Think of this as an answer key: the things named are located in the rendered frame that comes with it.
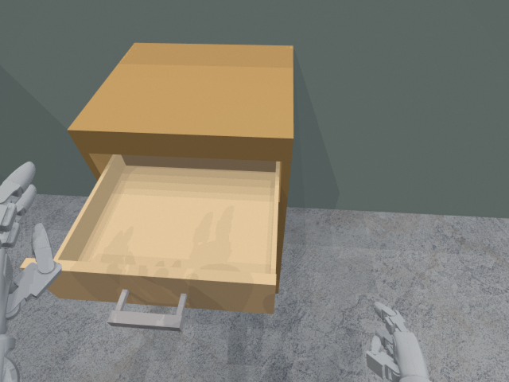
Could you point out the drawer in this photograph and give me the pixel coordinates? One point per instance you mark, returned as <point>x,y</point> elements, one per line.
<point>160,227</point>

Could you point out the robot right hand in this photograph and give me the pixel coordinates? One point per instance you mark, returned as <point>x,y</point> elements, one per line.
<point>404,355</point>

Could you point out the robot left forearm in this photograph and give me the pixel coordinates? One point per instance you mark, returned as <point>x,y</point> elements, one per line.
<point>8,369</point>

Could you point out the handle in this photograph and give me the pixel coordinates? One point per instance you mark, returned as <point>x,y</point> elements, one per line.
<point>169,322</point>

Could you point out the cabinet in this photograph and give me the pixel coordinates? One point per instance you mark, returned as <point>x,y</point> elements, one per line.
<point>195,101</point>

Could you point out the robot left hand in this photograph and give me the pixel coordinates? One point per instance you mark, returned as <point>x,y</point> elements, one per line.
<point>16,196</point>

